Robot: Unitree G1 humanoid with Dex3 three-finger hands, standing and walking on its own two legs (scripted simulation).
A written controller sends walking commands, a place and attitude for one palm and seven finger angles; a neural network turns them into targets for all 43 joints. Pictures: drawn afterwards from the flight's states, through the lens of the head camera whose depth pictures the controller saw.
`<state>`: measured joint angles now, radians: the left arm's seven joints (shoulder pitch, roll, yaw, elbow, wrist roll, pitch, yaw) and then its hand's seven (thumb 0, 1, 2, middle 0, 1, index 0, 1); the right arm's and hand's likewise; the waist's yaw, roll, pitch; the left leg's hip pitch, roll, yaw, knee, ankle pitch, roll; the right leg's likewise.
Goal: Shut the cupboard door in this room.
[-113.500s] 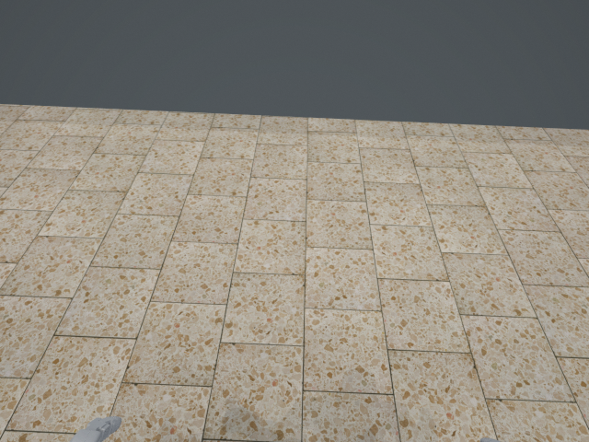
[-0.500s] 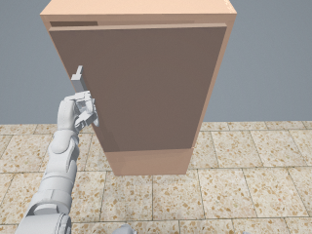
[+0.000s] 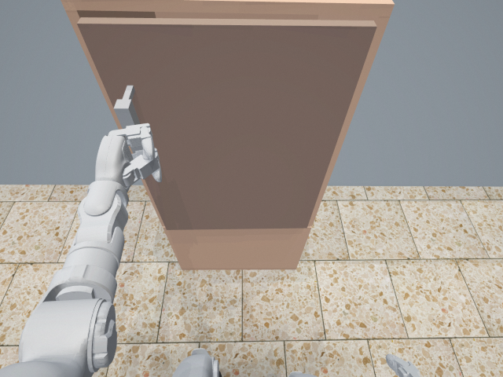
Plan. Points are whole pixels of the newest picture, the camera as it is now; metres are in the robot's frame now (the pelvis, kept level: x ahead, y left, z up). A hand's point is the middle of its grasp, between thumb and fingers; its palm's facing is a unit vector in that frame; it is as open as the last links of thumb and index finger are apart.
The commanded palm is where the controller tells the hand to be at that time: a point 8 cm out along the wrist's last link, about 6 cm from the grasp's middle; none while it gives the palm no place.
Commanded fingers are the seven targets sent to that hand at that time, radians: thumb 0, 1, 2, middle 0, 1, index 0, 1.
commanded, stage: push the door shut along its arc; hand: left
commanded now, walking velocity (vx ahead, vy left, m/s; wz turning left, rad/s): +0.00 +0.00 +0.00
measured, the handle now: (138, 129) +0.51 +0.19 +0.09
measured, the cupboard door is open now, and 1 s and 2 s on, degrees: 1 0 0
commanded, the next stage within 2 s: pull the fist back off the door in 0.72 s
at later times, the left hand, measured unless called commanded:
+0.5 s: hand (151, 157) +0.44 +0.16 +0.09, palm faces -0.14 -0.99 -0.03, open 3.3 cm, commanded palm +0.48 +0.19 +0.09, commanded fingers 0.00 0.90 0.90 -1.30 -1.50 -1.30 -1.50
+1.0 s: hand (163, 153) +0.45 +0.14 +0.09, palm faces +0.05 -1.00 +0.02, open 3.3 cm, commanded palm +0.45 +0.17 +0.09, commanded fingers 0.00 0.90 0.90 -1.30 -1.50 -1.30 -1.50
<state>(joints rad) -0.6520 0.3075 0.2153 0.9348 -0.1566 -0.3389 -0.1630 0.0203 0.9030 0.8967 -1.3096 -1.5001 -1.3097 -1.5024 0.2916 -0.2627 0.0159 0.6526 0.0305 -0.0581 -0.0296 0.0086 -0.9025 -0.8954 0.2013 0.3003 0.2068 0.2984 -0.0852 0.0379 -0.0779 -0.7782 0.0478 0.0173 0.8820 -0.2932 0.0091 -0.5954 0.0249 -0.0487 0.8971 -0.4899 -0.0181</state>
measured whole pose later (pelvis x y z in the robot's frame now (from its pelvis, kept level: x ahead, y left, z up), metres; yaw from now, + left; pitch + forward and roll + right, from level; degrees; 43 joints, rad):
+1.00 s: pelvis -0.06 +0.02 -0.03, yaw -1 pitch +15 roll -4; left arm -0.99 0.34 0.17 1.15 -0.13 -0.28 0.04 0.02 0.91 0.90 -1.36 -1.50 -1.38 -1.50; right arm 0.37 -0.27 0.04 0.73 -0.01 -0.20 -0.03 0.01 -0.90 -0.90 0.20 0.30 0.21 0.30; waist -0.15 0.04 -0.08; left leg -1.03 0.00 -0.05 0.99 -0.27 0.02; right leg -0.85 0.03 -0.06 1.02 -0.43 0.01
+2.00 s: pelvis +0.04 -0.01 +0.01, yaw -3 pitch +8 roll -1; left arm -0.13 0.21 0.15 0.28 -0.21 -0.19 -0.12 0.02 0.90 0.90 -1.30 -1.50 -1.30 -1.50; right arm 0.22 -0.24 0.02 0.55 0.04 -0.05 -0.03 0.01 -0.90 -0.90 0.20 0.30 0.21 0.30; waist 0.00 0.05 -0.12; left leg -0.62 -0.01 -0.04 0.84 -0.35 0.00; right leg -0.45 0.05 0.01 0.82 -0.50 -0.02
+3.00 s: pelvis +0.03 +0.01 +0.05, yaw -4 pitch -3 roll +0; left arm 0.44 0.34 0.33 -0.34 -0.07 -0.10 0.10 0.02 0.90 0.90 -0.47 -0.59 -0.47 -0.59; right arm 0.20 -0.23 0.04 0.62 0.02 -0.10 -0.07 0.01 -0.90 -0.90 0.20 0.30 0.21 0.30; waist 0.06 0.07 -0.02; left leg -0.22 -0.04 -0.01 0.47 -0.19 0.03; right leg -0.06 0.01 0.04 0.44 -0.33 0.00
